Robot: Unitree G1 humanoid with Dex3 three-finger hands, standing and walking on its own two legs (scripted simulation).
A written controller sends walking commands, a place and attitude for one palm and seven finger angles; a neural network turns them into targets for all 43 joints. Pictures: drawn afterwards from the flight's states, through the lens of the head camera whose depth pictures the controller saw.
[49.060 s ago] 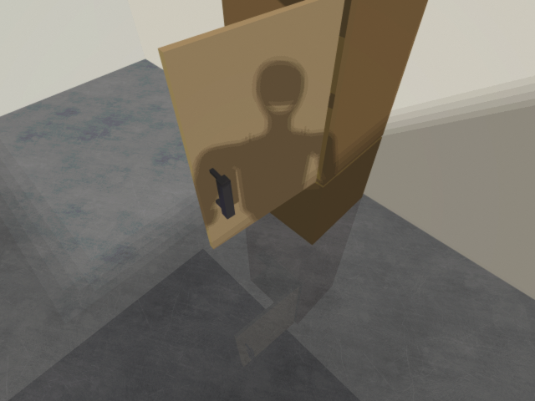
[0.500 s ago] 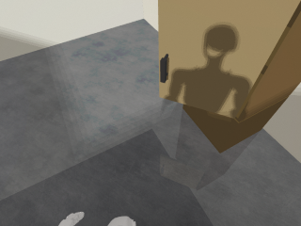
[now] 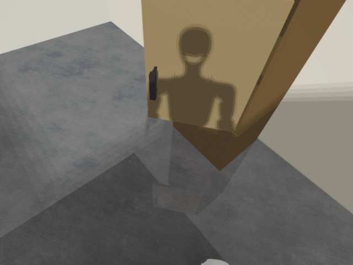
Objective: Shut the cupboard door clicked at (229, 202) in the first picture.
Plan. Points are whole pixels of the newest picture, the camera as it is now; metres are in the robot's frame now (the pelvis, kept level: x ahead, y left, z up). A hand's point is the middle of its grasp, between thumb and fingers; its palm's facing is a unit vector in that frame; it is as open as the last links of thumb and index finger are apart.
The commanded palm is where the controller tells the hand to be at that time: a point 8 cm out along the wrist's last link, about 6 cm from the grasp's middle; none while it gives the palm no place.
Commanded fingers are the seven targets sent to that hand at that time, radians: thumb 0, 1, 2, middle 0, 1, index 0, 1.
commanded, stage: turn to face it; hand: left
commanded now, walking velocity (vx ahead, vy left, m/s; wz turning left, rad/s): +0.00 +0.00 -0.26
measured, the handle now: (154, 83) +0.76 +0.14 -0.10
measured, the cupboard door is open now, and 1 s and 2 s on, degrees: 39 39 39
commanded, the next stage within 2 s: take the last steps up to it in 0.04 s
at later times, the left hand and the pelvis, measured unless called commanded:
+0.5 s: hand out of the picture +0.08 +0.16 -0.18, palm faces +0.00 -0.99 -0.15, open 7.3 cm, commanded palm none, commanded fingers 0.00 0.90 0.90 -0.20 -0.30 -0.20 -0.30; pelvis +0.06 -0.02 -0.01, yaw -4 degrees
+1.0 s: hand (144, 192) +0.33 +0.11 -0.18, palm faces -0.12 -0.97 -0.20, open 7.4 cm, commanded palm none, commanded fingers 0.00 0.90 0.90 -0.20 -0.30 -0.20 -0.30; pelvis +0.21 -0.05 -0.02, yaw -7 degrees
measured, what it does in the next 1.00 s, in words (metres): walks ahead: right foot, then left foot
